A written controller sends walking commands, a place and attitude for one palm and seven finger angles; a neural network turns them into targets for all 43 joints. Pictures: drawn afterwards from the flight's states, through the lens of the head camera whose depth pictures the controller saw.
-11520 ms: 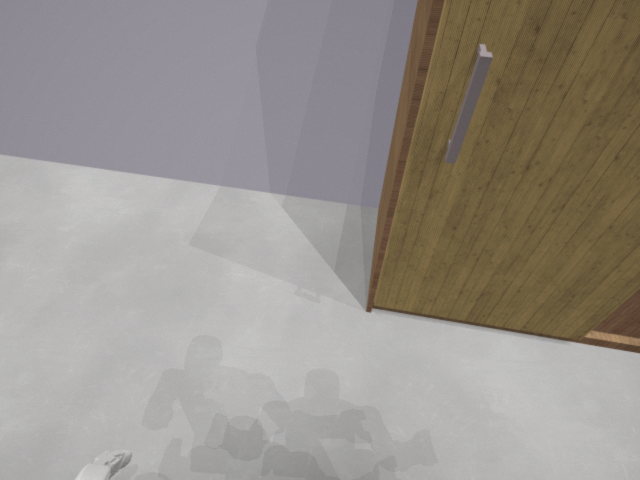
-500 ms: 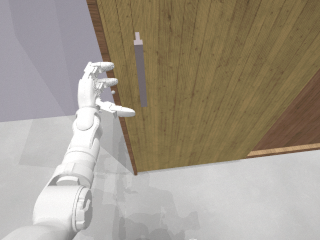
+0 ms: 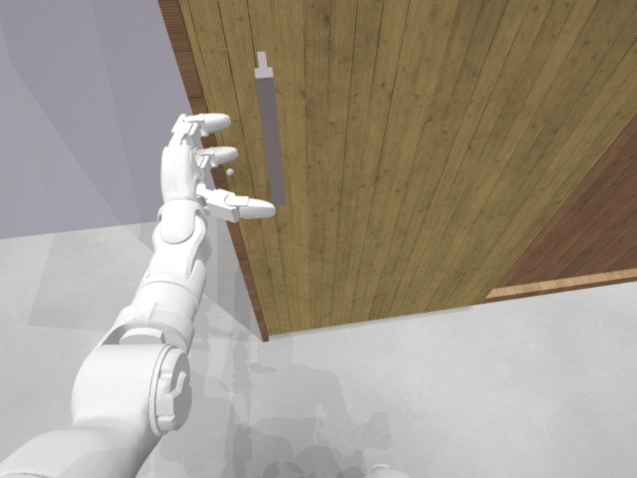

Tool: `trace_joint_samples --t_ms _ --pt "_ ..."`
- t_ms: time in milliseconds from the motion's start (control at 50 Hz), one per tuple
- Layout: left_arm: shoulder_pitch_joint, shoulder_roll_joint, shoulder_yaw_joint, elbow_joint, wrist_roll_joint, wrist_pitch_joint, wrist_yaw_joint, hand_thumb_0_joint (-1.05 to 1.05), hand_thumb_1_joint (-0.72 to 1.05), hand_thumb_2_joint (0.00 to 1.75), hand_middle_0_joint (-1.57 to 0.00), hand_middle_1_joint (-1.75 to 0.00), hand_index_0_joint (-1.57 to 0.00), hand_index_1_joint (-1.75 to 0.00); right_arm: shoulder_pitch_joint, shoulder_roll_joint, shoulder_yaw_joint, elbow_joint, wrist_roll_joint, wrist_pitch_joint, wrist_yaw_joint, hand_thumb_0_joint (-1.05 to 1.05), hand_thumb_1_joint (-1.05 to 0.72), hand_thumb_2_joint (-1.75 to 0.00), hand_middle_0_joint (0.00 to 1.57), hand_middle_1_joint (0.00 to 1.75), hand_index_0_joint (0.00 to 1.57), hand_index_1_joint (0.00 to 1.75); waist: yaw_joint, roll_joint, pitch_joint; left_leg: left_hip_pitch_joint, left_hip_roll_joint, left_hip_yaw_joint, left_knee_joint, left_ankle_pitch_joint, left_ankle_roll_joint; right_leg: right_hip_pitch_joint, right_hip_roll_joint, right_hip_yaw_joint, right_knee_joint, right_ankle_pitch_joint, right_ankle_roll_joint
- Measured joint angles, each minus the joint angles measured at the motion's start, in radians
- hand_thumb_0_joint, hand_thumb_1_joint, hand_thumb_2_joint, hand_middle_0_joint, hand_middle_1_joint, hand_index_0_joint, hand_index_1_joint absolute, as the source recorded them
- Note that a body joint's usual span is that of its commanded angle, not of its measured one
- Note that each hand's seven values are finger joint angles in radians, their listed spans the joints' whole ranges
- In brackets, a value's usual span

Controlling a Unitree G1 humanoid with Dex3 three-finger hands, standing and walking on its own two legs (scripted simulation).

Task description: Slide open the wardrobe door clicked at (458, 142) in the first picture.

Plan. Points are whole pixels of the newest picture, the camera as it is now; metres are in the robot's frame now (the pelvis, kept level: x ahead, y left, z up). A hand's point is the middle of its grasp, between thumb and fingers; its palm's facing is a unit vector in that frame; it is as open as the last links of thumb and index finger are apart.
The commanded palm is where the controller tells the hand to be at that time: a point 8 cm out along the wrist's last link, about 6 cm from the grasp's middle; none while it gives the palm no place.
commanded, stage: move the hooked fingers beside the handle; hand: left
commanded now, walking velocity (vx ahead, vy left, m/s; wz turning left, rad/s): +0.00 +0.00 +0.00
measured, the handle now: (271, 137) +0.54 +0.05 +0.11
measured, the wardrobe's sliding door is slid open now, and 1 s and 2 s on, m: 0.00 0.00 0.00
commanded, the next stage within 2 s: none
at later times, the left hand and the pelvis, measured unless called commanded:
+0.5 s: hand (232, 172) +0.47 +0.10 +0.11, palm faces +0.08 -1.00 -0.02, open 14.0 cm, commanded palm +0.44 +0.16 +0.11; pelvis +0.00 +0.00 +0.00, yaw +1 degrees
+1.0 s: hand (226, 177) +0.46 +0.10 +0.12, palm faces +0.11 -0.99 +0.01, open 14.0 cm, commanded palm +0.43 +0.16 +0.11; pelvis +0.01 +0.00 +0.00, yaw +0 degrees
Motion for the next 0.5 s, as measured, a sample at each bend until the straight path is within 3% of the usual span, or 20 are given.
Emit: trace_joint_samples --t_ms 120,320,420,500 --pt "0.075 0.01 -0.004 -0.101 0.001 -0.029 -0.005 -0.01 -0.5 0.3 -0.3 -1.2 -0.3 -1.2 0.028 -0.006 -0.016 0.001 0.002 0.004 0.004 0.01 -0.9 -0.9 0.2 0.3 0.2 0.3 0.006 0.007 -0.004 0.015 0.007 0.006 -0.004 -0.007 -0.002 0.014 0.007 0.005 -0.007 -0.002 -0.001" --pt "0.096 -0.013 -0.039 -0.11 -0.025 0.033 -0.02 -0.01 -0.5 0.3 -0.3 -1.2 -0.3 -1.2 0.003 -0.014 -0.021 -0.002 0.014 0.006 -0.003 0.01 -0.9 -0.9 0.2 0.3 0.2 0.3 0.017 0.006 -0.002 0.037 0.004 -0.008 -0.016 -0.002 -0.003 0.045 0.005 -0.009 -0.027 0.001 -0.001" --pt "0.08 -0.029 -0.06 -0.123 -0.005 0.0 0.001 -0.01 -0.5 0.3 -0.3 -1.2 -0.3 -1.2 -0.026 -0.012 -0.019 -0.004 0.01 -0.009 -0.004 0.01 -0.9 -0.9 0.2 0.3 0.2 0.3 0.019 0.003 0.004 0.031 0.002 -0.012 -0.007 -0.004 -0.003 0.04 0.002 -0.011 -0.016 -0.003 -0.001" --pt "0.02 -0.016 -0.059 -0.049 0.012 0.013 0.007 -0.01 -0.5 0.3 -0.3 -1.2 -0.3 -1.2 -0.045 -0.006 -0.008 -0.004 0.009 -0.003 -0.007 0.01 -0.9 -0.9 0.2 0.3 0.2 0.3 0.012 -0.002 0.005 0.02 -0.002 -0.015 -0.004 -0.001 -0.003 0.029 -0.001 -0.014 -0.01 -0.004 -0.002"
